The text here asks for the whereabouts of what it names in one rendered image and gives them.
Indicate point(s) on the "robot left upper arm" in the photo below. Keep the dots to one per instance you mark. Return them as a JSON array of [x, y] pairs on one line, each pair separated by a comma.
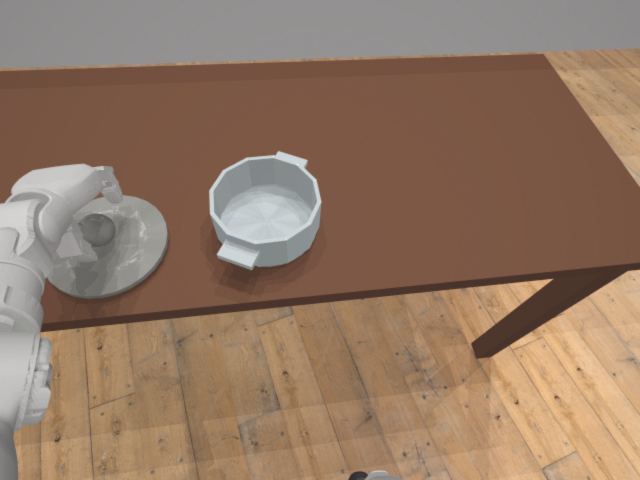
[[25, 378]]

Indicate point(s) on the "knob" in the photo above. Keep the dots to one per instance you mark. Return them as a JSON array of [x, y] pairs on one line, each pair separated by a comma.
[[98, 229]]

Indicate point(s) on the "lid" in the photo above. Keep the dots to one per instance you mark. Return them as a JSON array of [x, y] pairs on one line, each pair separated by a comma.
[[139, 244]]

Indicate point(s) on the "robot left forearm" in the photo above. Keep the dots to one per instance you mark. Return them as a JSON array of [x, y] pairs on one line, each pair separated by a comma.
[[32, 223]]

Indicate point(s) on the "pot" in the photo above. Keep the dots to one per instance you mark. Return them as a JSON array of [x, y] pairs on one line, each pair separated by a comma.
[[265, 210]]

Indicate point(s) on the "left robot hand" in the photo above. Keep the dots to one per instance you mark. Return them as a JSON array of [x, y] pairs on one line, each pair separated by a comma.
[[77, 184]]

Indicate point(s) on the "table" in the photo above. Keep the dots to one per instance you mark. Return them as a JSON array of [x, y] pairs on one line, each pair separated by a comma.
[[434, 174]]

